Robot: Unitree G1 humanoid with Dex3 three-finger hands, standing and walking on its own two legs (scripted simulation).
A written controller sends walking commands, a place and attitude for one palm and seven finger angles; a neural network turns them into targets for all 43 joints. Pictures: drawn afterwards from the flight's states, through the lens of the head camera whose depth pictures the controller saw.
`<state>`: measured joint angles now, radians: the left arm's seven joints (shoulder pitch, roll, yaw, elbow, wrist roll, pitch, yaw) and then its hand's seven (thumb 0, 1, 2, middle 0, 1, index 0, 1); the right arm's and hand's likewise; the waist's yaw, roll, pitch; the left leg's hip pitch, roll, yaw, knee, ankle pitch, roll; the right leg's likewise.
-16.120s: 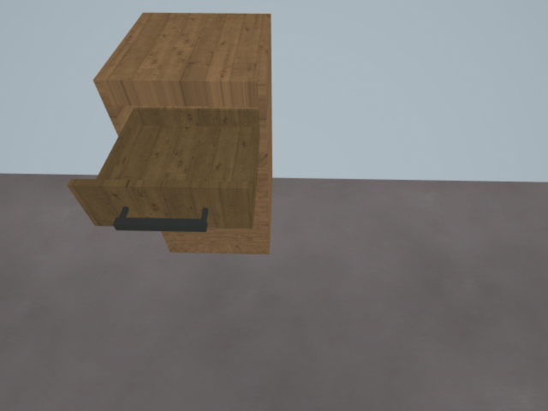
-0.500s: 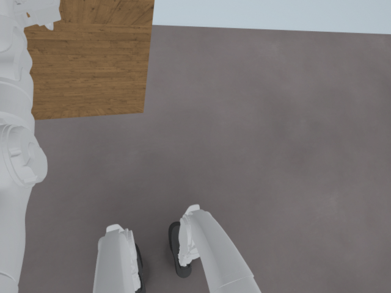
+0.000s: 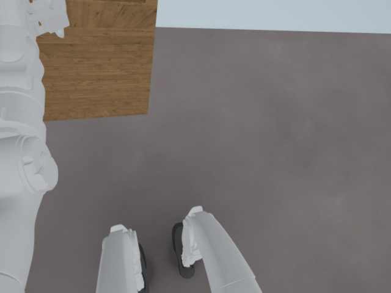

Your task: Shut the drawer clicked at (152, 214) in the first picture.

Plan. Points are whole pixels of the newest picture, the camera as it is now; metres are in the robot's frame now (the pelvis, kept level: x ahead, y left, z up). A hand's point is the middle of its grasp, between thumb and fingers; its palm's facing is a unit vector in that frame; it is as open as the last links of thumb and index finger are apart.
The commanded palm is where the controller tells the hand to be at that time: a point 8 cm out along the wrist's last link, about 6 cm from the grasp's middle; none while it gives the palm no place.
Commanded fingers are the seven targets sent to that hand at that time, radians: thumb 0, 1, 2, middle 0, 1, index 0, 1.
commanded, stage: pull the fist back off the drawer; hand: left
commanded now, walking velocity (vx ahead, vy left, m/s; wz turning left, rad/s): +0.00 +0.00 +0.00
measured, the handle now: out of the picture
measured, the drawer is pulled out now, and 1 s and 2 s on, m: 0.00 0.00 0.00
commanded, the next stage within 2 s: draw the hand back to the body in 0.20 s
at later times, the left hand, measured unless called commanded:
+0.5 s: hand (37, 15) +0.56 +0.16 +0.09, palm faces +0.04 -1.00 -0.09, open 3.2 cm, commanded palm +0.51 +0.20 +0.11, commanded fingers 0.00 0.90 0.90 -1.40 -1.60 -1.40 -1.60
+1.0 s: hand out of the picture +0.38 +0.20 +0.20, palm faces +0.15 -0.96 -0.24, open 3.3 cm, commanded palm +0.35 +0.25 +0.23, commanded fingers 0.00 0.90 0.90 -1.40 -1.60 -1.40 -1.60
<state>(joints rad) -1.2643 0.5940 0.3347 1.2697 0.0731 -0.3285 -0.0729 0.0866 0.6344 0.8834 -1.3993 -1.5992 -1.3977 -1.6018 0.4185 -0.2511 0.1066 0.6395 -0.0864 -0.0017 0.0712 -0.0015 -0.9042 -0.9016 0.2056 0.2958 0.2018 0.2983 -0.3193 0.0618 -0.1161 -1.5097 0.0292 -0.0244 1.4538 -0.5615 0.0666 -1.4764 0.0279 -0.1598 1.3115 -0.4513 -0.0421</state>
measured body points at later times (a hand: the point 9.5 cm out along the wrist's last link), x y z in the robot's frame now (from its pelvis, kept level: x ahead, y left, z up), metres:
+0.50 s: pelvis +0.05 -0.01 +0.05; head +0.23 +0.00 +0.46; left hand +0.55 +0.21 +0.10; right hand +0.07 -0.26 -0.07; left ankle +0.04 +0.08 -0.58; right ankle +0.07 -0.10 -0.58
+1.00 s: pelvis +0.08 +0.00 +0.14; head +0.11 -0.01 +0.59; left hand +0.37 +0.25 +0.21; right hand +0.27 -0.22 +0.05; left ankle +0.04 +0.08 -0.58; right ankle +0.07 -0.10 -0.58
